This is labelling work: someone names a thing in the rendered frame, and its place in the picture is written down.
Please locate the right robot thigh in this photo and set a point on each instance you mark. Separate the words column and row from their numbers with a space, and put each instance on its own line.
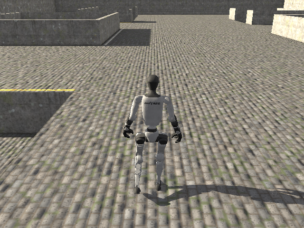
column 162, row 141

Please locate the right robot forearm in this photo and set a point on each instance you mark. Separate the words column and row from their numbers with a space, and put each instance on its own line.
column 176, row 126

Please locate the robot left hand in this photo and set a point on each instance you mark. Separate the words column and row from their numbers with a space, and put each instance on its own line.
column 129, row 131

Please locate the robot torso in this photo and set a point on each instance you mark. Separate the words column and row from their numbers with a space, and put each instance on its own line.
column 152, row 108

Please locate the robot right hand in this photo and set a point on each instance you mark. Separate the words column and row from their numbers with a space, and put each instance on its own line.
column 179, row 136

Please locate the left robot forearm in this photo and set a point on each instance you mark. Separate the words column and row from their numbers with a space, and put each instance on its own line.
column 128, row 123

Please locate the robot left upper arm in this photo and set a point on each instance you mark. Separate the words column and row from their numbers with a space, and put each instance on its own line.
column 135, row 106

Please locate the robot right upper arm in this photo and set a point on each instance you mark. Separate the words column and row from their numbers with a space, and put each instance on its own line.
column 170, row 110

